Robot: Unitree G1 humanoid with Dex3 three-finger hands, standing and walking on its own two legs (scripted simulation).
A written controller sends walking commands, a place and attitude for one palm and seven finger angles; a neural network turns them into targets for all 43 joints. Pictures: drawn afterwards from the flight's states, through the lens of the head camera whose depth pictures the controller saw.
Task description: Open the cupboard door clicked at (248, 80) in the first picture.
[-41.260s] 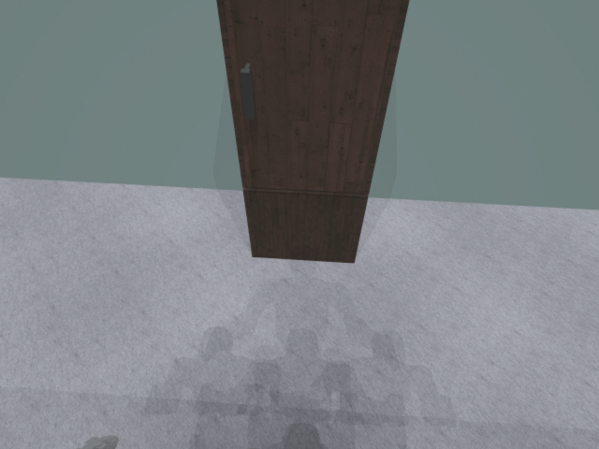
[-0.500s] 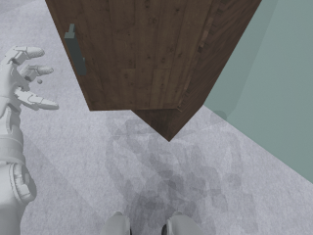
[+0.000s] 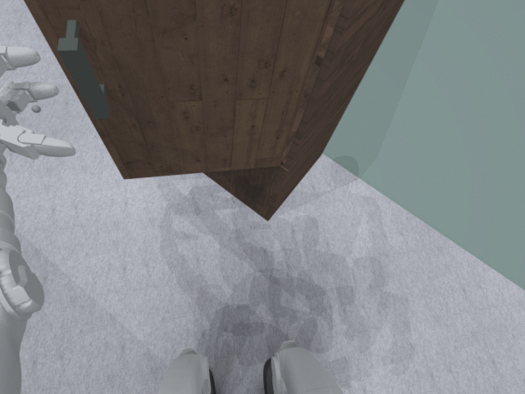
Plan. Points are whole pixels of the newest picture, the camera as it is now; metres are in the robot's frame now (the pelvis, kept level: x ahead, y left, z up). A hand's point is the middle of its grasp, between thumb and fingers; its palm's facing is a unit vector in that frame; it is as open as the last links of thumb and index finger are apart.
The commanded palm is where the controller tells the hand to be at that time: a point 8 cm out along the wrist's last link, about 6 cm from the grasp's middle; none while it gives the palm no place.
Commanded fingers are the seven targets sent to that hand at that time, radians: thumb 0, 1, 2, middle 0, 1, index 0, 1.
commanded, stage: move the hooked fingers beside the handle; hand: left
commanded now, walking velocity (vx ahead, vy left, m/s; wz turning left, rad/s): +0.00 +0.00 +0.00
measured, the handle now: (88, 72) +0.57 +0.21 +0.08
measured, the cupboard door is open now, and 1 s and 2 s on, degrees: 46 46 46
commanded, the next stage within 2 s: slide the fingers in behind the handle in 0.58 s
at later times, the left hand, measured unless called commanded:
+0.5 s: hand (40, 110) +0.50 +0.26 +0.08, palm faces +0.07 -1.00 -0.02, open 14.0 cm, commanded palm +0.48 +0.30 +0.08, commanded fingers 0.00 -0.50 0.30 -0.30 -1.20 -0.30 -1.20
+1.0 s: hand (58, 111) +0.50 +0.24 +0.07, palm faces +0.06 -1.00 -0.01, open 14.0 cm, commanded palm +0.48 +0.28 +0.08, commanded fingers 0.00 -0.50 0.30 -0.30 -1.20 -0.30 -1.20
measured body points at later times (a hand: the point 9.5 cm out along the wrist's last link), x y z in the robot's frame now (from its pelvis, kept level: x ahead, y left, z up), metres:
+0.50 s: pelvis +0.01 -0.01 +0.00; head +0.14 +0.03 +0.43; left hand +0.49 +0.31 +0.08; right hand +0.02 -0.28 -0.10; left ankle +0.01 +0.09 -0.67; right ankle +0.01 -0.13 -0.67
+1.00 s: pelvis +0.00 -0.01 +0.00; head +0.14 +0.03 +0.43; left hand +0.49 +0.29 +0.08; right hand +0.00 -0.28 -0.10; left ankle +0.01 +0.09 -0.67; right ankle +0.01 -0.13 -0.67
